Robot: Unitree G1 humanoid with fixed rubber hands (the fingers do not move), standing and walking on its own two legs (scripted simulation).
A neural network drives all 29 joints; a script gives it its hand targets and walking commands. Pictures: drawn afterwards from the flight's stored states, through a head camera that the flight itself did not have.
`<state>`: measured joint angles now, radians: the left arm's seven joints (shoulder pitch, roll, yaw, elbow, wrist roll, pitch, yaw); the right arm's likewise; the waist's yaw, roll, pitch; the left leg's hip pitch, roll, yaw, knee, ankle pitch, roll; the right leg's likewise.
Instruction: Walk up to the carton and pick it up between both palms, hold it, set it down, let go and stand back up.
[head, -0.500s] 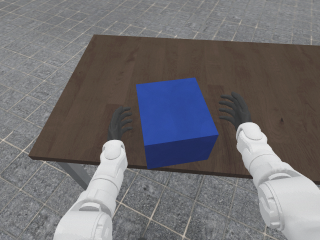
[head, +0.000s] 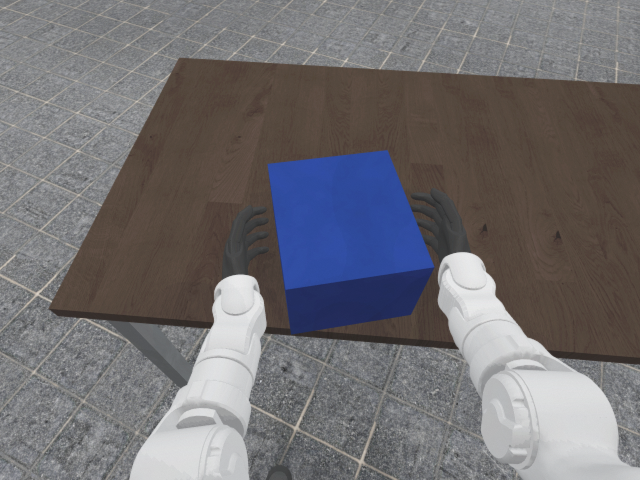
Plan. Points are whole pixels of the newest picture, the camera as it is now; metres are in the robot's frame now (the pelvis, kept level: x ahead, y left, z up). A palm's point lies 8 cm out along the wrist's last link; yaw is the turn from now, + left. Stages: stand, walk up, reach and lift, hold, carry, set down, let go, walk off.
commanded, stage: reach and lift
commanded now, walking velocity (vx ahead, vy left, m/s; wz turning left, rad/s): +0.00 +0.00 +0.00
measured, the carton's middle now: (340, 240) +0.46 +0.06 -0.02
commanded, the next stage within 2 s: none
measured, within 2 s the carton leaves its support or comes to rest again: leaves its support in 1.96 s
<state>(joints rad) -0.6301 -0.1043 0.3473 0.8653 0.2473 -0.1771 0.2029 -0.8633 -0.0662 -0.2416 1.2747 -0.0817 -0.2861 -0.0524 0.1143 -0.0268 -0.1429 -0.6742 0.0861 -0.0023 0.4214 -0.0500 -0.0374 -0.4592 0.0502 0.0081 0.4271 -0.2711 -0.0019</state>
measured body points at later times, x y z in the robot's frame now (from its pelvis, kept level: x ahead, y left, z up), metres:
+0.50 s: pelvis +0.00 +0.00 +0.01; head +0.09 +0.03 +0.45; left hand +0.38 +0.18 +0.02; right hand +0.43 -0.09 +0.03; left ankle +0.07 +0.14 -0.73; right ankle -0.06 -0.12 -0.73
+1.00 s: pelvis +0.01 -0.01 +0.01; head +0.08 +0.02 +0.45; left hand +0.38 +0.18 +0.02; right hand +0.42 -0.09 +0.03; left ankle +0.07 +0.14 -0.73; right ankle -0.06 -0.12 -0.73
